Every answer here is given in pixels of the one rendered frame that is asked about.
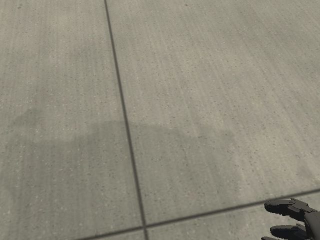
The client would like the robot right hand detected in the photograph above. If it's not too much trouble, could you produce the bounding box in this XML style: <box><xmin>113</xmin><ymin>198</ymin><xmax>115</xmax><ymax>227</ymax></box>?
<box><xmin>261</xmin><ymin>198</ymin><xmax>320</xmax><ymax>240</ymax></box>

